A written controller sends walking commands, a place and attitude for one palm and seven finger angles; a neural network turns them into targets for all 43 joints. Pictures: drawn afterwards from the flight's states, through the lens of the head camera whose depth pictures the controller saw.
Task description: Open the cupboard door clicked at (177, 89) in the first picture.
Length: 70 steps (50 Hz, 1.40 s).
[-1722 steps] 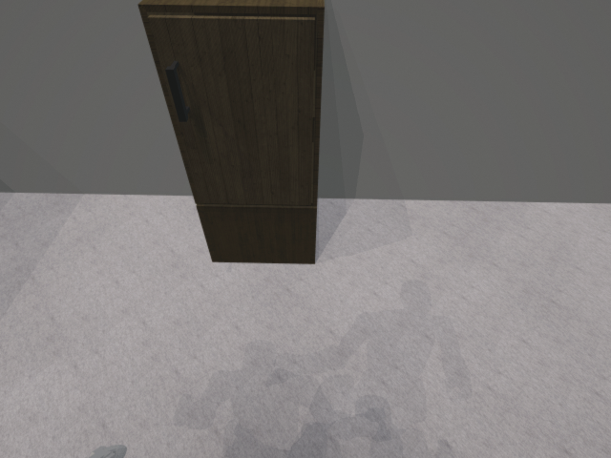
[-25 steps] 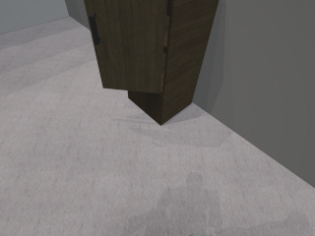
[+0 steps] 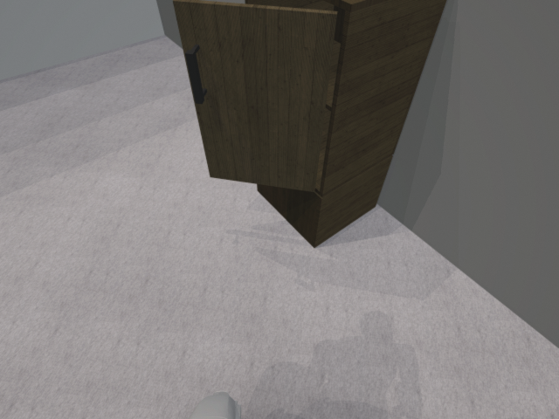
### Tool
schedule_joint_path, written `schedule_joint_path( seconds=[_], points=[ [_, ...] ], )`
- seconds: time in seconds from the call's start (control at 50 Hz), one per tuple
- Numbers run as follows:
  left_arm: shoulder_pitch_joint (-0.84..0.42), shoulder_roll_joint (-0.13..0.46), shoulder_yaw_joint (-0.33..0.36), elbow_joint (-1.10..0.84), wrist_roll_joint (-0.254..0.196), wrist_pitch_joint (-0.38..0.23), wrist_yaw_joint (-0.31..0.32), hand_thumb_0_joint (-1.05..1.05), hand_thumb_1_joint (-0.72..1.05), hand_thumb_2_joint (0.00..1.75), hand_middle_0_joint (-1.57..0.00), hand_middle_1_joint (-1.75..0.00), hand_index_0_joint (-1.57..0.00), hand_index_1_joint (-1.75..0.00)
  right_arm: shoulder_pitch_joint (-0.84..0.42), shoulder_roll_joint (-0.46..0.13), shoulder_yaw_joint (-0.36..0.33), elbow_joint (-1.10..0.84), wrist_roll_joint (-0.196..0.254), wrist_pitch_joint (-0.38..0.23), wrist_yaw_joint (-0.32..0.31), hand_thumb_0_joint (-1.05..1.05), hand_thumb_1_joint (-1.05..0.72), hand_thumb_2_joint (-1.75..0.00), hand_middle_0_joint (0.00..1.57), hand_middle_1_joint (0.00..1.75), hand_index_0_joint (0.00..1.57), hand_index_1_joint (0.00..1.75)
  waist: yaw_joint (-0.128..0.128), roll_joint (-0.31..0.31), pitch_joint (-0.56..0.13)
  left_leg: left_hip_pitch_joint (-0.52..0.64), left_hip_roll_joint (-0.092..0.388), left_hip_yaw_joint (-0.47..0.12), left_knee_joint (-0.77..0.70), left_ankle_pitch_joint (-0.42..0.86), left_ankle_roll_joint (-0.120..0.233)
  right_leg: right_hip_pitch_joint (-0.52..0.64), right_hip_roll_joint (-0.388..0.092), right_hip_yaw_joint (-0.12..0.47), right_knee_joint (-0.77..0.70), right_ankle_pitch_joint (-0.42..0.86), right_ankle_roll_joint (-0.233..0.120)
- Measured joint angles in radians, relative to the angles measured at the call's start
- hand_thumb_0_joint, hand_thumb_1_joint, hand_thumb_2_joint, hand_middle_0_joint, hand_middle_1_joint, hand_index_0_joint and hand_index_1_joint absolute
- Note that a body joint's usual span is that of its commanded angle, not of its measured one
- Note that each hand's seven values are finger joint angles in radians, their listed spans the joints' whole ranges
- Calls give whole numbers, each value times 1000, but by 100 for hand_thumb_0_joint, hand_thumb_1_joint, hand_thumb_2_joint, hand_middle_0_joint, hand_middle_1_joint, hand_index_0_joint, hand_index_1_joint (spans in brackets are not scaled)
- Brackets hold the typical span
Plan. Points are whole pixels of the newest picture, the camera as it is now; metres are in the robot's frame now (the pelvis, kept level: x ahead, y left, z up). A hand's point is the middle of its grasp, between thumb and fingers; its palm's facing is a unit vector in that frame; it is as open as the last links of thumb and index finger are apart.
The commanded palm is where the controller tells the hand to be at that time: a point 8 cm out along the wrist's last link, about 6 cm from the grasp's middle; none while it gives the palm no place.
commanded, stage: take the last steps up to it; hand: left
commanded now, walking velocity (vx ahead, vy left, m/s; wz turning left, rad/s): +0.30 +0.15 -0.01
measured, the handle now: (197, 74) +0.92 +0.30 +0.01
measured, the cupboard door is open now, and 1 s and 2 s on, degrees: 42 42 42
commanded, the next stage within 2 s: come to a stop and stand still in 0.70 s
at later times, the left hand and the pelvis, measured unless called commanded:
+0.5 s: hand (144, 332) +0.28 +0.28 -0.16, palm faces -0.03 -0.98 -0.19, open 7.4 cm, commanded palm none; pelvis +0.17 +0.10 -0.01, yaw -4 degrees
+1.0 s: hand (147, 308) +0.34 +0.31 -0.20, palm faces +0.00 -0.98 -0.19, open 7.2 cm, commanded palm none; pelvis +0.32 +0.12 -0.02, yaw -4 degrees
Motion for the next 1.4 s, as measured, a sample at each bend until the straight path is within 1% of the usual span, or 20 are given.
schedule_joint_path(
  seconds=[0.12, 0.16, 0.2, 0.24, 0.3, 0.44, 0.6, 0.66, 0.72, 0.76, 0.8, 0.86, 0.94, 1.0, 1.04, 1.1, 1.2, 1.26, 1.32, 1.4],
  points=[
    [72, 2, 4, 48, 8, 16, -3, 0, 91, 90, -20, -30, -20, -30, -68, 6, 12, -33, 2, -29, 9, 0, -92, -90, 20, 29, 20, 30, 49, -19, 10, 118, -30, 50, -289, -29, 26, 36, -54, -1, 86, -109, 69],
    [83, 7, 6, 62, 4, 36, -6, 0, 91, 90, -20, -30, -20, -30, -86, 13, 14, -50, -3, -56, 1, 0, -91, -90, 20, 29, 20, 30, 40, -29, 16, 133, -49, 61, -282, -12, 61, -25, -77, 30, 277, -218, 37],
    [59, 18, 6, 69, 2, 60, -3, 0, 91, 90, -20, -30, -20, -30, -98, 31, 22, -62, -3, -69, -14, 0, -91, -90, 20, 29, 20, 30, 38, -43, 31, 143, -62, 82, -235, -51, 91, -147, -57, 106, 575, -278, -9],
    [27, 26, 10, 63, 1, 67, -2, 0, 91, 90, -20, -30, -20, -30, -91, 47, 32, -66, -3, -73, -28, 0, -91, -90, 20, 29, 20, 30, 34, -44, 28, 185, -71, 104, -268, -65, 104, -264, -31, 124, 784, -232, -35],
    [-27, 34, 15, 32, 3, 60, -4, 0, 91, 90, -20, -30, -19, -30, -66, 55, 22, -65, 8, -89, -53, -2, -94, -90, 20, 29, 21, 30, 22, -44, 18, 262, -93, 135, -362, -50, 115, -390, -13, 113, 873, -139, -43],
    [-164, 37, 20, -57, 4, 61, -9, 0, 91, 90, -19, -30, -19, -30, 39, 39, 28, -2, 1, -89, -55, -2, -94, -90, 20, 29, 20, 30, -5, -31, -8, 411, -143, 165, -526, -39, 135, -491, -1, 105, 692, -3, -31],
    [-259, 23, 4, -115, 2, 58, -13, 0, 91, 90, -19, -30, -19, -30, 161, 60, 42, 78, -7, -67, -47, 0, -92, -90, 20, 29, 20, 30, -53, -5, 6, 504, -143, 172, -524, -129, 116, -378, 15, 106, 365, 3, -51],
    [-259, 22, -4, -123, 3, 36, -13, 0, 91, 90, -19, -30, -19, -30, 203, 72, 48, 100, 1, -62, -46, 0, -92, -90, 20, 29, 20, 30, -64, -5, 8, 495, -120, 174, -407, -222, 94, -276, 39, 93, 239, 50, -70],
    [-248, 6, -10, -113, -3, 8, -5, 0, 91, 90, -20, -30, -19, -30, 189, 74, 44, 114, 12, -38, -42, 0, -91, -90, 20, 29, 20, 30, -67, 12, 32, 350, -85, 91, -34, -338, 67, -245, 56, 71, 272, -16, -67],
    [-220, -8, -14, -104, -7, 5, 3, 0, 91, 90, -20, -30, -20, -30, 162, 68, 38, 108, 12, -26, -43, 1, -91, -90, 20, 29, 20, 30, -59, 16, 38, 245, -76, 42, 133, -334, 52, -204, 61, 64, 232, -18, -61],
    [-188, -12, 7, -95, -18, 2, 19, -2, 93, 90, -20, -30, -20, -30, 127, 63, 31, 90, 11, -20, -43, 1, -91, -90, 20, 29, 20, 30, -50, 16, 37, 166, -54, 16, 155, -294, 38, -164, 65, 59, 175, 0, -52],
    [-154, 20, 17, -71, -10, 9, 23, -3, 95, 90, -20, -30, -20, -30, 74, 61, 27, 55, 9, -24, -41, 1, -91, -90, 20, 29, 20, 30, -37, 3, 29, 114, -24, 7, 16, -205, 17, -122, 62, 56, 118, 11, -41],
    [-110, 35, 6, -25, -10, 39, 24, -2, 94, 90, -20, -30, -20, -30, 15, 41, 28, 20, 6, -37, -51, 1, -93, -90, 20, 29, 20, 30, -16, 7, 23, 174, -19, -1, -278, 20, -1, -107, 59, 66, 165, -37, -8],
    [-91, 45, -3, 3, -16, 75, 28, -1, 93, 90, -20, -30, -20, -30, -15, 39, 29, 19, 5, -35, -57, 1, -94, -90, 20, 29, 20, 30, -3, -18, 7, 190, -44, 17, -265, -39, 56, -116, 37, 91, 234, -114, 0],
    [-84, 54, -4, 7, -16, 93, 30, -1, 93, 90, -20, -30, -19, -30, -40, 50, 35, 11, 4, -27, -61, 1, -93, -90, 20, 29, 20, 30, 9, -42, 1, 198, -59, 32, -276, -54, 73, -130, 33, 112, 264, -155, -7],
    [-91, 59, -8, 4, -16, 109, 25, -1, 92, 90, -20, -30, -19, -30, -88, 62, 42, -10, 3, -23, -72, 1, -93, -90, 20, 29, 20, 30, 15, -48, 17, 207, -64, 42, -317, -28, 80, -178, 51, 128, 372, -235, -14],
    [-107, 51, -6, -23, -14, 121, 20, 0, 91, 90, -20, -30, -19, -30, -150, 54, 35, -44, 3, -12, -76, 0, -92, -90, 20, 30, 21, 30, 9, -4, 46, 203, -38, 50, -353, 8, 80, -245, 91, 135, 500, -292, -15],
    [-117, 49, 0, -45, -12, 121, 19, 0, 91, 90, -20, -30, -19, -30, -156, 39, 26, -50, 3, -3, -74, 0, -91, -90, 20, 30, 21, 30, 3, 18, 47, 194, -26, 50, -353, 20, 71, -234, 94, 131, 451, -248, -17],
    [-109, 58, 2, -73, -5, 105, 20, 0, 91, 90, -20, -30, -19, -30, -132, 28, 18, -47, 9, 11, -66, 0, -91, -90, 20, 30, 21, 30, 3, 9, 24, 165, -35, 54, -314, 15, 55, -163, 79, 144, 247, -110, -33],
    [-107, 40, -11, -63, 4, 102, 21, 0, 91, 90, -20, -30, -19, -30, -85, 4, 1, -22, 13, 46, -47, 0, -91, -90, 20, 29, 21, 30, -10, 25, 4, 141, -58, 0, -166, -197, 39, -153, 81, 126, 241, -72, -44]
  ],
)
